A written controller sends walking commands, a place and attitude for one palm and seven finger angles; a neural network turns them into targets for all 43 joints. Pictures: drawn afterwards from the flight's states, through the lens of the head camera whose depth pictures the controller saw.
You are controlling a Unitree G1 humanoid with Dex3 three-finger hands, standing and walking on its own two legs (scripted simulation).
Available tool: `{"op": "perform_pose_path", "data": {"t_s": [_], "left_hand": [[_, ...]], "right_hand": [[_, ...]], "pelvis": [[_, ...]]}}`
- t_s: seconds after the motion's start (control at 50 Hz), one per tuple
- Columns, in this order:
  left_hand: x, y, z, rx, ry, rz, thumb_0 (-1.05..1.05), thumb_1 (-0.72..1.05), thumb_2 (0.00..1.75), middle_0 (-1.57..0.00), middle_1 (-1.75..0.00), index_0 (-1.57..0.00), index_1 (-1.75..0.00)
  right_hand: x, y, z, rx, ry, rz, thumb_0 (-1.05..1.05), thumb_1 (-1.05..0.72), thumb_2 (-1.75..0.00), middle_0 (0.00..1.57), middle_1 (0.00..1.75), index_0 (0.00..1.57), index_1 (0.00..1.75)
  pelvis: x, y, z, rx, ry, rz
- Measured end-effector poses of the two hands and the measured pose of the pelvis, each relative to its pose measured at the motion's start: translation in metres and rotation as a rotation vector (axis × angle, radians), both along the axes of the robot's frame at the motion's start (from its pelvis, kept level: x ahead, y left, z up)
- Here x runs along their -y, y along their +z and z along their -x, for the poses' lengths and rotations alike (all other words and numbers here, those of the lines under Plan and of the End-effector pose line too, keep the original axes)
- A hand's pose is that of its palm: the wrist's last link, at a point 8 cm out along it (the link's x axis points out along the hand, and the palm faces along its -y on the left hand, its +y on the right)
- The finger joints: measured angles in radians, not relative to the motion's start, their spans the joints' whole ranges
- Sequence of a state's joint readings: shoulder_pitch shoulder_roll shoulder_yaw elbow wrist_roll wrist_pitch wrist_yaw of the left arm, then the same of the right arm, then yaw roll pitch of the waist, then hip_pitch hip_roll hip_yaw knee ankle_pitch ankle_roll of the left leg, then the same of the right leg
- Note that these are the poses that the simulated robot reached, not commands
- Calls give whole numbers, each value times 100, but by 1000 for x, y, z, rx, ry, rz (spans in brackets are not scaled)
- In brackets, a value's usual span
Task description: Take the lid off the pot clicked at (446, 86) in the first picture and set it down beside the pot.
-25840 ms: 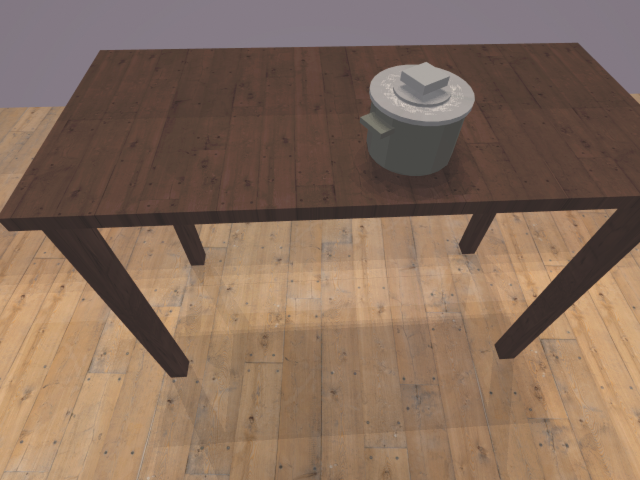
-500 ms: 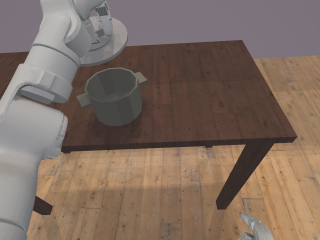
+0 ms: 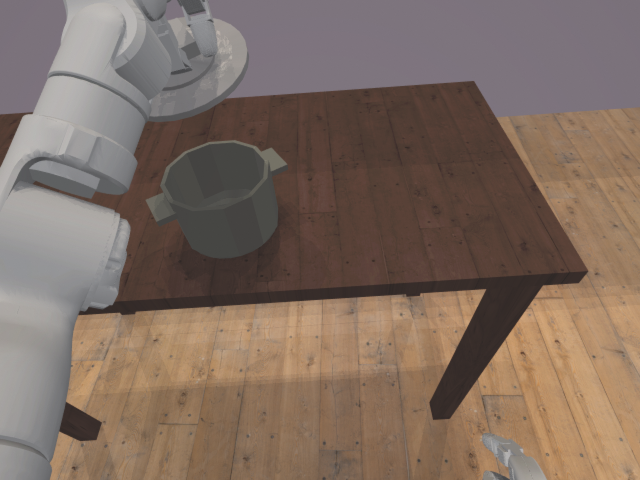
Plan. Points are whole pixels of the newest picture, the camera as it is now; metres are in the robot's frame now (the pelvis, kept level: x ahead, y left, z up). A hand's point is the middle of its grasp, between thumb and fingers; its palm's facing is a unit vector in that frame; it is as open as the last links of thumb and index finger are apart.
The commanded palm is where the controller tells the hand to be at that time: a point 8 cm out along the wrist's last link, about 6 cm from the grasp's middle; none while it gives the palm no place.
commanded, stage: move the lid sideways beside the pot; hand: left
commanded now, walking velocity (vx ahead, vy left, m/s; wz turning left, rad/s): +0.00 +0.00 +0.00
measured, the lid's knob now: (167, 45) +0.50 +0.16 +0.30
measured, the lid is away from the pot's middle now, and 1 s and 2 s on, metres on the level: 0.01 0.13 0.23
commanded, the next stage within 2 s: lower the lid onto the table in 1.98 s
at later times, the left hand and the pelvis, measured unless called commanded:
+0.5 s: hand (77, 67) +0.44 +0.23 +0.31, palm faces -0.12 -0.10 -0.99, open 6.0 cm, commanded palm +0.43 +0.23 +0.38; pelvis -0.01 +0.00 +0.00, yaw +1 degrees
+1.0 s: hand (57, 57) +0.46 +0.26 +0.31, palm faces -0.13 -0.10 -0.99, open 5.9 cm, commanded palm +0.44 +0.27 +0.38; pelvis +0.00 +0.01 +0.00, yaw +0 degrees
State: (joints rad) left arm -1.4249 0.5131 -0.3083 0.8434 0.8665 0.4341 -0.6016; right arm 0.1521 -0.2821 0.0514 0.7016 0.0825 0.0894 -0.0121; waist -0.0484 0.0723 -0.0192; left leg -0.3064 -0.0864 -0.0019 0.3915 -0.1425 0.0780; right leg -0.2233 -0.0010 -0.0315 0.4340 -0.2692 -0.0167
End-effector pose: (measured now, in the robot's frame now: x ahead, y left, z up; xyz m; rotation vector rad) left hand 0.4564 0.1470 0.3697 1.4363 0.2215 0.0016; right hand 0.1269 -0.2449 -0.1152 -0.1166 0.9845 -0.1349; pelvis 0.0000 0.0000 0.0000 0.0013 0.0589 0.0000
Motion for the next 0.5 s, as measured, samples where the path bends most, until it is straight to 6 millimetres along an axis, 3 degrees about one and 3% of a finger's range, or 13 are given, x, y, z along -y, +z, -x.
{"op": "perform_pose_path", "data": {"t_s": [0.12, 0.28, 0.5], "left_hand": [[-19, 2, 0, 12, 40, -15, 3, 19, 93, -49, -85, -93, -106], [-52, -6, 14, -6, 88, -32, 3, 20, 93, -48, -85, -93, -106], [-81, -5, 31, -4, 119, -58, 4, 19, 93, -49, -85, -93, -106]], "right_hand": [[4, 5, -2, 7, -9, 4, 1, -91, -90, 20, 29, 20, 30], [7, 8, -8, 3, 1, 13, 1, -91, -90, 20, 29, 20, 30], [-4, 9, -13, 5, 38, 19, 1, -91, -90, 20, 29, 20, 30]], "pelvis": [[2, 0, 0, -4, -12, 1], [1, -1, 3, 9, -3, 5], [-2, -1, 12, 16, 23, 13]]}}
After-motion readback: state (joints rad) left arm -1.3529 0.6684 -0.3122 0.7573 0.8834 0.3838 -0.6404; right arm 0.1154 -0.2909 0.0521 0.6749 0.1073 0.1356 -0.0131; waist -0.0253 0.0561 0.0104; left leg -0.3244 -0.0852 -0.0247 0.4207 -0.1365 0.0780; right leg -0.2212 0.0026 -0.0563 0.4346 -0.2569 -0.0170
